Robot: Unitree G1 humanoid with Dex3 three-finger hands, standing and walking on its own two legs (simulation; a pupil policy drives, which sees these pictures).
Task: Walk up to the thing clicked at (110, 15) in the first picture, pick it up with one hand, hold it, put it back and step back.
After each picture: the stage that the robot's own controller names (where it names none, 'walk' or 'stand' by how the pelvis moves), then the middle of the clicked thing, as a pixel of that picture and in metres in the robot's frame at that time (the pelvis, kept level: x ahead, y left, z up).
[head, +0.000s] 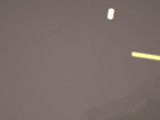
stand; (110, 13) +2.05 -0.41 -0.72
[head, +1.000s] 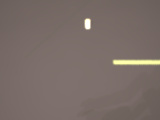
walk; (87, 24) +1.95 +0.05 -0.69
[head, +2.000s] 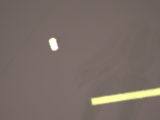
walk; (53, 44) +1.29 +0.42 -0.71
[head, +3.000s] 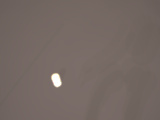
walk; (56, 80) +0.86 +0.35 -0.72
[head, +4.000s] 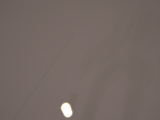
walk; (66, 110) +0.53 +0.22 -0.71
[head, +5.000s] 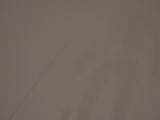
stand; out of the picture +0.38 +0.18 -0.70
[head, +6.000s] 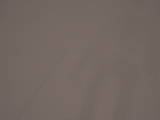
stand; out of the picture +0.33 +0.18 -0.72
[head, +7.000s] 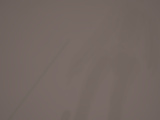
stand; out of the picture +0.32 +0.16 -0.71
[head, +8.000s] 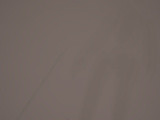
stand; out of the picture +0.30 +0.18 -0.72
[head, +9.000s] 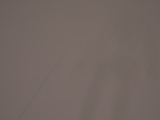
stand; out of the picture +0.30 +0.19 -0.73
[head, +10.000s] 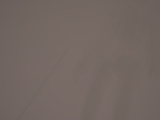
stand; out of the picture +0.29 +0.19 -0.73
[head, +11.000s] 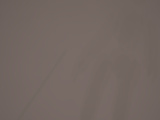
stand; out of the picture +0.28 +0.19 -0.73
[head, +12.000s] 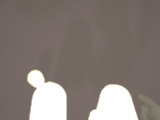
go down; (36, 79) +0.36 +0.21 -0.38
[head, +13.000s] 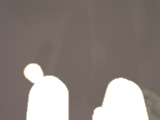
go down; (34, 74) +0.36 +0.21 -0.30
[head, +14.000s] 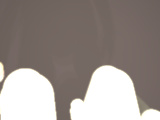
close in; out of the picture +0.35 +0.24 -0.22
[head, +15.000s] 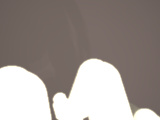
close; out of the picture +0.36 +0.25 -0.22
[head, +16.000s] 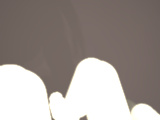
lift; out of the picture +0.36 +0.25 -0.22
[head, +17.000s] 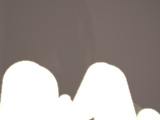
lift; out of the picture +0.31 +0.25 -0.20
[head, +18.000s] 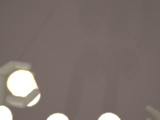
lift; (25, 89) +0.31 +0.19 +0.01
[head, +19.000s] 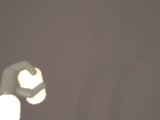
hold; (33, 86) +0.33 +0.18 +0.03
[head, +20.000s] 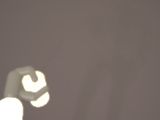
hold; (36, 89) +0.32 +0.17 +0.01
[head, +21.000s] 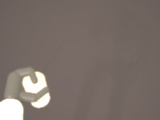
hold; (37, 90) +0.32 +0.17 +0.01
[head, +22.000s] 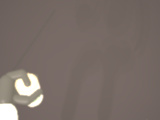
crouch; (30, 90) +0.32 +0.18 -0.06
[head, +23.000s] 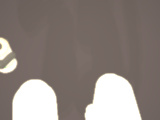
lower; (2, 56) +0.42 +0.24 -0.11
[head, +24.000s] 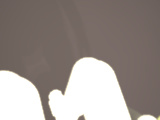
lower; out of the picture +0.39 +0.26 -0.22
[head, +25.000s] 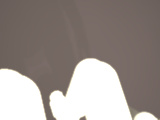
lower; out of the picture +0.39 +0.27 -0.22
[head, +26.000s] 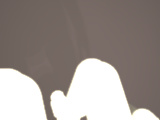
lower; out of the picture +0.38 +0.26 -0.22
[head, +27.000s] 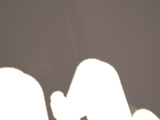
lower; out of the picture +0.38 +0.26 -0.22
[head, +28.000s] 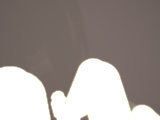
open; out of the picture +0.37 +0.26 -0.23
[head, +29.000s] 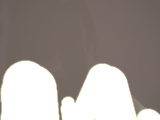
stand; out of the picture +0.37 +0.24 -0.23
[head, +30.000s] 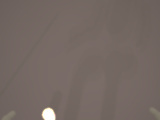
stand; (49, 115) +0.34 +0.19 -0.58
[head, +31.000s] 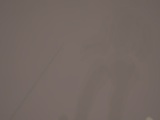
stand; out of the picture +0.32 +0.18 -0.66
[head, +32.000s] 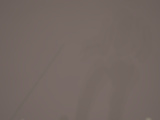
stand; out of the picture +0.32 +0.18 -0.67
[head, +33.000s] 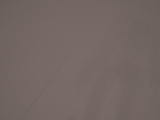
stand; out of the picture +0.36 +0.18 -0.72
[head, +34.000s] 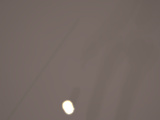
walk; (68, 107) +0.41 +0.18 -0.70
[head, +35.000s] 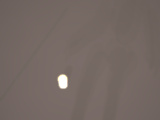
walk; (63, 81) +0.63 +0.14 -0.69
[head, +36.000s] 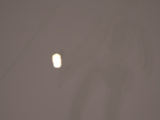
stand; (56, 60) +0.94 +0.24 -0.70
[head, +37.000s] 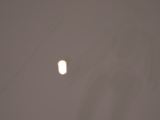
stand; (62, 67) +0.96 +0.19 -0.71
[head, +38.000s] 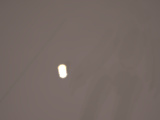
stand; (62, 71) +0.96 +0.21 -0.72
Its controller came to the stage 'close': yes
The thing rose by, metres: 0.72
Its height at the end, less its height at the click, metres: +0.00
